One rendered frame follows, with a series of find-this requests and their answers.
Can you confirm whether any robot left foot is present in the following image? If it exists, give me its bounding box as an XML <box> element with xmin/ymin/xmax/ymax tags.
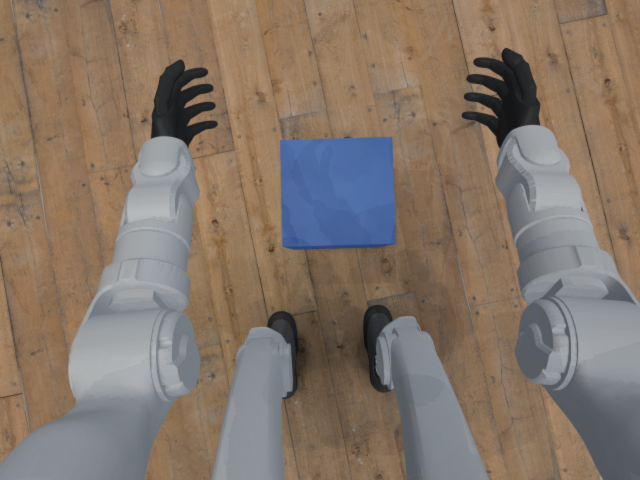
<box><xmin>267</xmin><ymin>311</ymin><xmax>298</xmax><ymax>399</ymax></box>

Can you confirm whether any carton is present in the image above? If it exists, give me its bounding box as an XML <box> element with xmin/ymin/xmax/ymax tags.
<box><xmin>280</xmin><ymin>137</ymin><xmax>396</xmax><ymax>250</ymax></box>

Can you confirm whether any robot right forearm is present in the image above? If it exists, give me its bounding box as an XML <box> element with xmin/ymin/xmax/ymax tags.
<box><xmin>495</xmin><ymin>125</ymin><xmax>640</xmax><ymax>308</ymax></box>

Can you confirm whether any right robot hand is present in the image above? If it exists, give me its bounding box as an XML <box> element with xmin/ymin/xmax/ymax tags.
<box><xmin>462</xmin><ymin>48</ymin><xmax>540</xmax><ymax>148</ymax></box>

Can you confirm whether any robot left forearm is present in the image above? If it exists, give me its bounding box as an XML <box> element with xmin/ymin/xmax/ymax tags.
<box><xmin>68</xmin><ymin>136</ymin><xmax>200</xmax><ymax>397</ymax></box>

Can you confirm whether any robot right upper arm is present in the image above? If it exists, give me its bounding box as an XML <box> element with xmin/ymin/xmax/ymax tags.
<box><xmin>515</xmin><ymin>295</ymin><xmax>640</xmax><ymax>480</ymax></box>

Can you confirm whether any left robot hand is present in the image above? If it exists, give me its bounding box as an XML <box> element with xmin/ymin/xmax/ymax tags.
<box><xmin>151</xmin><ymin>59</ymin><xmax>218</xmax><ymax>148</ymax></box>

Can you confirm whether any robot left shin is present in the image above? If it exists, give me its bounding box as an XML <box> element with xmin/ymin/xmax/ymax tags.
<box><xmin>235</xmin><ymin>327</ymin><xmax>287</xmax><ymax>366</ymax></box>

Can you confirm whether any robot left upper arm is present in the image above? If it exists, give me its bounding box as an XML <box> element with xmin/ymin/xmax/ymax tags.
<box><xmin>0</xmin><ymin>307</ymin><xmax>200</xmax><ymax>480</ymax></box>

